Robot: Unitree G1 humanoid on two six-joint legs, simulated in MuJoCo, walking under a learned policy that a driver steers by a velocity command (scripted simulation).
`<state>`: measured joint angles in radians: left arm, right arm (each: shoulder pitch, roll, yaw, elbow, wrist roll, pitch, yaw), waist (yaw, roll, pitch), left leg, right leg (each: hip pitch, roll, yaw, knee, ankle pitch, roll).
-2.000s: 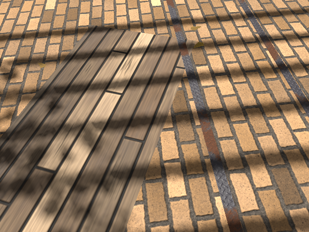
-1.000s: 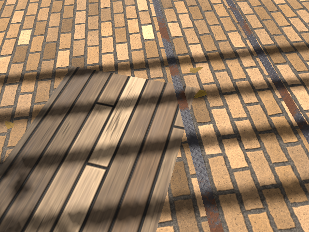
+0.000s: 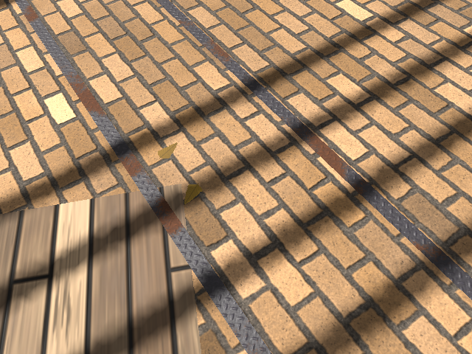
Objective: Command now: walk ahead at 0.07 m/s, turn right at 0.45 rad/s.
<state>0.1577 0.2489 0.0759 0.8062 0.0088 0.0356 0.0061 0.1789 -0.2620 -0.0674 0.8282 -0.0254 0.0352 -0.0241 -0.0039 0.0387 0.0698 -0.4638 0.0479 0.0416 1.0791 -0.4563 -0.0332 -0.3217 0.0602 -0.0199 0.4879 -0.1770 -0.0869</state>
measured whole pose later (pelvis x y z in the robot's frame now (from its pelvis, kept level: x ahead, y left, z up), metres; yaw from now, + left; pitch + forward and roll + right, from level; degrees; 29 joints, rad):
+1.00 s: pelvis +0.32 -0.05 +0.01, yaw +6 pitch +0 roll -1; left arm 0.31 0.22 0.05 0.91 0.02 -0.10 0.01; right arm 0.24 -0.26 -0.08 0.89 -0.03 -0.01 0.04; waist 0.00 0.04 0.03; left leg -0.60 0.08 0.00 1.09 -0.19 0.06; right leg -0.11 0.02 -0.19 0.30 -0.21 -0.06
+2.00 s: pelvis +0.64 +0.00 +0.00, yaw -2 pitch +1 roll +1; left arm 0.22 0.26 0.08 0.82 0.00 0.03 0.01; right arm 0.15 -0.25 -0.06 0.83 -0.03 0.03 -0.03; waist 0.01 0.03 0.07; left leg -0.49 0.02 0.00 1.09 -0.42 -0.04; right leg -0.30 0.07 0.00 0.46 -0.18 -0.09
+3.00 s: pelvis +0.61 +0.01 +0.01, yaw -38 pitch +0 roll +1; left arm 0.20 0.29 0.06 0.72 0.00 0.04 -0.01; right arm 0.20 -0.32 -0.06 0.73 -0.03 0.06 0.00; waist 0.00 0.05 0.08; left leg -0.49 0.04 -0.01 1.05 -0.38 -0.05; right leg -0.21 0.09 0.08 0.42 -0.21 -0.08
